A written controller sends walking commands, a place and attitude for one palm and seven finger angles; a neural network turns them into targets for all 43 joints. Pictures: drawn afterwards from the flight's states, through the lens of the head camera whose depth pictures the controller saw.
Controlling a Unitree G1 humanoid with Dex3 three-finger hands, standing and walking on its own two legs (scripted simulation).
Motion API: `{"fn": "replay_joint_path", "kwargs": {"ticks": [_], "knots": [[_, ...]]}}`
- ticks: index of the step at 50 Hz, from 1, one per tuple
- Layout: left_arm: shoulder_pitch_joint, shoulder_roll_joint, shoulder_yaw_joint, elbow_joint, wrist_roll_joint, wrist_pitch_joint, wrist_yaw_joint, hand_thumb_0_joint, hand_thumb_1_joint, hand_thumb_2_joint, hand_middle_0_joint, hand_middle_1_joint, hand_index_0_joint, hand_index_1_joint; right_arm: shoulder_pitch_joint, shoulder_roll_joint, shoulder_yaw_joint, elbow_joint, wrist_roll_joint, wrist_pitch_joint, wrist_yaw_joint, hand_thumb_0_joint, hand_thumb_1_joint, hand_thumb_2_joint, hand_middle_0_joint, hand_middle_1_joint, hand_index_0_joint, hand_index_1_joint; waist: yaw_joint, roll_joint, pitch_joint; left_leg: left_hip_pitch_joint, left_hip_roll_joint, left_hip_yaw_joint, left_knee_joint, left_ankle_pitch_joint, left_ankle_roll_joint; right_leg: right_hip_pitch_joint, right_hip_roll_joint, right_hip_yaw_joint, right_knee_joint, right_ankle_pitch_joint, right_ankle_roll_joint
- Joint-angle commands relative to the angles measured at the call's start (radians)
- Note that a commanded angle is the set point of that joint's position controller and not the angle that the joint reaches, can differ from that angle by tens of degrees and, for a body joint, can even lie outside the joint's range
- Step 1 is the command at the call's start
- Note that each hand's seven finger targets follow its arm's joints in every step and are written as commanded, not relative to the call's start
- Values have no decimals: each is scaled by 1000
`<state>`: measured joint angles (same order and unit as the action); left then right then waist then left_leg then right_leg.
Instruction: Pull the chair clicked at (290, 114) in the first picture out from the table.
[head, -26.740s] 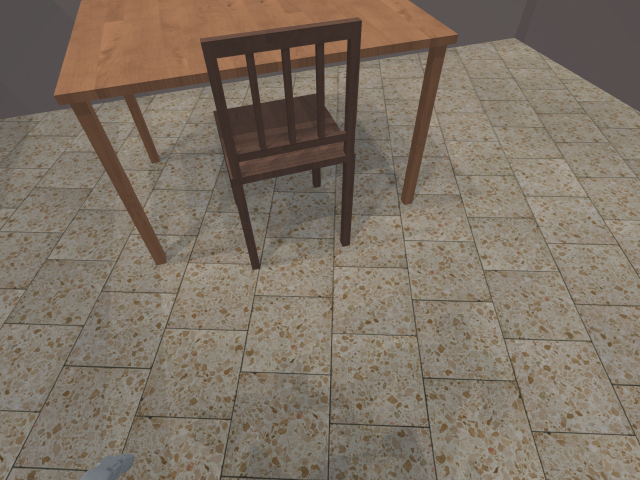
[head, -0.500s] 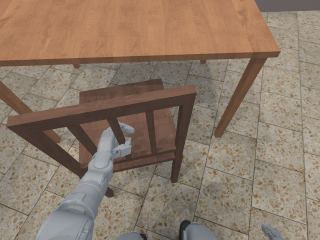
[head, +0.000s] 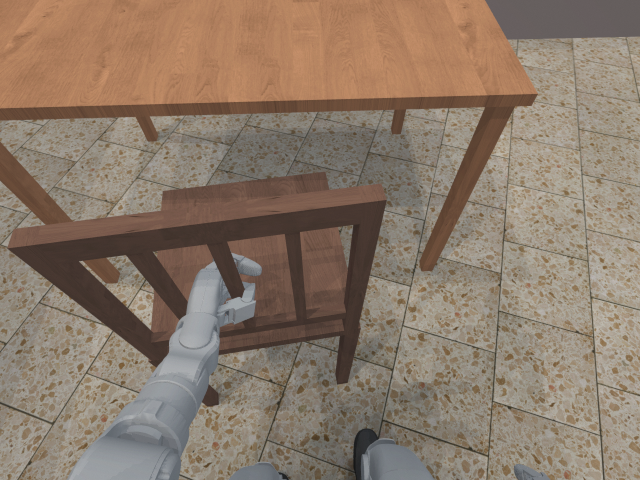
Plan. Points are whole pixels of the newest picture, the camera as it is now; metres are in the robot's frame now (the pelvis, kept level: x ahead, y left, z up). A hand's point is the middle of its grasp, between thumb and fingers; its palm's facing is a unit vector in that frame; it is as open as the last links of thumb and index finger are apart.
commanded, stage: step backward, pulling the chair out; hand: left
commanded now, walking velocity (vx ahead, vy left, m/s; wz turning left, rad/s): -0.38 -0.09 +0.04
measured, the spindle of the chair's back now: (235, 287) +0.38 +0.12 -0.06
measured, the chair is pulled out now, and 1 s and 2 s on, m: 0.25 0.34 0.52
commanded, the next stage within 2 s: stop walking, hand still on the chair in 1.82 s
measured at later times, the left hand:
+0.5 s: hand (245, 326) +0.32 +0.10 -0.06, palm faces -0.06 -0.98 -0.19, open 5.2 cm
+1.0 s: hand (246, 365) +0.26 +0.10 -0.05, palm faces -0.06 -0.98 -0.19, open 5.2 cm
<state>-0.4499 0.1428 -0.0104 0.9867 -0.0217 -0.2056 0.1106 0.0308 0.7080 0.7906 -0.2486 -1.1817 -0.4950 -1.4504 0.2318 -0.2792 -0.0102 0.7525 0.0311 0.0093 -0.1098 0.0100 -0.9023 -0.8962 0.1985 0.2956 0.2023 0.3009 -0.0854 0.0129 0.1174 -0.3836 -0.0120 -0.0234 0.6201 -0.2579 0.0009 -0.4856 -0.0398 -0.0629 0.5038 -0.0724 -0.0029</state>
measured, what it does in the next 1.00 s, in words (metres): walks backwards: right foot, then left foot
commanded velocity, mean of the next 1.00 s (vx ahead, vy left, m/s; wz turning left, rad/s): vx -0.38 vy -0.01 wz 0.03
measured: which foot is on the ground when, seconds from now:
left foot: down 0.00-0.34, up 0.36-0.44, down 0.46-0.78, up 0.80-0.96, down 0.98-1.00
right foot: down 0.00-0.00, up 0.02-0.10, down 0.12-0.52, up 0.54-0.64, down 0.66-1.00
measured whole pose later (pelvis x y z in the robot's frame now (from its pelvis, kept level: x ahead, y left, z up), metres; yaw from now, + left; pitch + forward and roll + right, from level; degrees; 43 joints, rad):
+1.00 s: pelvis -0.10 -0.01 +0.01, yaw +2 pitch +4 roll -1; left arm -0.49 0.15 0.01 0.95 -0.03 -0.17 0.10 0.03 0.71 0.79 -0.23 -1.16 -0.49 -1.45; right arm 0.17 -0.31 -0.03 0.74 0.02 0.03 -0.12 0.01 -0.90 -0.90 0.20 0.30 0.20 0.30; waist -0.11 0.05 0.16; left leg -0.33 0.04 -0.06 0.58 -0.28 -0.03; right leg -0.39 -0.02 -0.05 0.55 -0.22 0.01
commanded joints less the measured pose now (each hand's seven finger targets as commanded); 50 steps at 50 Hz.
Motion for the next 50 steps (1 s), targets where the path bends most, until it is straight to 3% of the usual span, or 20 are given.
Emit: {"fn": "replay_joint_path", "kwargs": {"ticks": [1,3,6,9,13,16,18,22,24,25,28,31,33,36,37,39,40,42,46,50], "knots": [[-320,111,-25,-219,-9,-50,-4,0,900,900,-500,-1450,-500,-1450,-29,-97,-30,-145,-4,-27,-8,0,-900,-900,200,300,200,300,72,210,-365,-54,286,-268,-281,115,113,280,-2,70,219,-253,4],[-367,134,3,-238,-12,-46,-5,0,900,900,-500,-1450,-500,-1450,-4,-99,-39,-134,-10,-28,-13,0,-900,-900,200,300,200,300,63,180,-371,15,286,-242,-205,290,118,258,4,79,184,-211,0],[-370,101,-17,-173,6,-53,-12,0,900,900,-500,-1450,-500,-1450,46,-101,-53,-94,-14,-43,0,0,-900,-900,200,300,200,300,36,89,-405,173,231,-181,-53,612,61,276,-27,100,34,157,-14],[-387,144,5,-170,14,-72,-14,0,900,900,-500,-1450,-500,-1450,55,-112,-68,-74,-13,-45,-3,0,-900,-900,200,300,200,300,22,72,-465,168,202,-131,-42,586,14,333,-55,116,30,317,-29],[-296,211,52,-165,11,-85,-7,0,900,900,-500,-1450,-500,-1450,33,-98,-69,-99,-5,-39,-9,0,-900,-900,200,300,200,300,29,27,-534,103,123,-59,4,279,-16,385,-146,185,-13,332,-57],[-258,238,65,-185,4,-79,-4,0,900,900,-500,-1450,-500,-1450,-15,-85,-59,-127,2,-32,-10,0,-900,-900,200,300,200,300,49,-90,-499,38,36,-19,118,-147,-33,354,-264,273,-143,145,-86],[-210,253,84,-172,1,-59,1,0,900,900,-500,-1450,-500,-1450,-35,-100,-60,-133,5,-28,-11,0,-900,-900,200,300,200,300,70,-123,-473,-1,18,-47,209,-234,-31,343,-305,297,-185,56,-116],[-218,183,43,-225,-2,-32,0,0,900,900,-500,-1450,-500,-1450,-18,-103,-32,-131,-5,-21,-15,0,-900,-900,200,300,200,300,31,-126,-462,92,75,-76,-99,-14,-13,361,-206,144,-56,182,-64],[-239,160,21,-273,-6,-28,-3,0,900,900,-500,-1450,-500,-1450,-38,-136,-43,-158,-12,-6,-23,0,-900,-900,200,300,200,300,45,95,-418,108,221,-236,-212,387,63,293,-26,55,104,53,19],[-260,130,3,-274,-11,-23,-9,0,900,900,-500,-1450,-500,-1450,-33,-121,-45,-162,-11,4,-17,0,-900,-900,200,300,200,300,55,102,-424,119,264,-239,-176,525,85,292,-3,66,149,31,15],[-348,121,-12,-325,-2,-31,-22,0,900,900,-500,-1450,-500,-1450,-36,-93,-43,-159,-30,-1,0,0,-900,-900,200,300,200,300,51,260,-394,111,316,-248,-225,444,121,213,13,73,251,-345,-2],[-347,95,-21,-256,10,-45,-14,0,900,900,-500,-1450,-500,-1450,35,-95,-53,-110,-36,-17,21,0,-900,-900,200,300,200,300,35,224,-412,353,313,-227,-73,865,116,135,6,89,114,-226,-13],[-360,133,10,-221,23,-65,-16,0,900,900,-500,-1450,-500,-1450,56,-104,-61,-83,-35,-26,27,0,-900,-900,200,300,200,300,30,166,-456,459,294,-200,-7,970,91,153,11,81,-2,-105,-13],[-358,157,23,-212,30,-91,-19,0,900,900,-500,-1450,-500,-1450,54,-105,-64,-85,-25,-21,25,0,-900,-900,200,300,200,300,15,111,-520,348,227,-97,18,821,35,338,-32,99,-67,328,-16],[-337,207,67,-195,20,-96,-12,0,900,900,-500,-1450,-500,-1450,46,-99,-72,-92,-16,-20,13,0,-900,-900,200,300,200,300,14,4,-553,258,189,-54,29,670,4,446,-77,133,-46,520,-25],[-296,245,89,-171,9,-94,-14,0,900,900,-500,-1450,-500,-1450,-5,-89,-65,-117,-2,-22,-2,0,-900,-900,200,300,200,300,37,-96,-529,36,82,-16,146,33,-40,548,-239,240,-23,772,-92],[-288,243,87,-170,14,-86,-16,0,900,900,-500,-1450,-500,-1450,-43,-80,-56,-126,-3,-23,-5,0,-900,-900,200,300,200,300,57,-93,-509,-29,53,-40,209,-164,-38,532,-290,261,-41,754,-104],[-279,242,91,-187,16,-72,-12,0,900,900,-500,-1450,-500,-1450,-82,-81,-45,-132,-10,-25,-8,0,-900,-900,200,300,200,300,78,-62,-469,-59,50,-89,267,-225,-35,465,-328,270,-54,586,-127],[-233,207,73,-201,2,-30,-6,0,900,900,-500,-1450,-500,-1450,-42,-92,-32,-114,-11,-20,-18,0,-900,-900,200,300,200,300,52,-118,-477,7,69,-71,-1,-59,-38,539,-266,184,10,643,-93],[-272,148,9,-281,-12,-14,-10,0,900,900,-500,-1450,-500,-1450,-9,-125,-54,-153,-5,12,-25,0,-900,-900,200,300,200,300,38,-56,-483,208,184,-88,-126,580,13,448,-118,105,40,504,-2]]}}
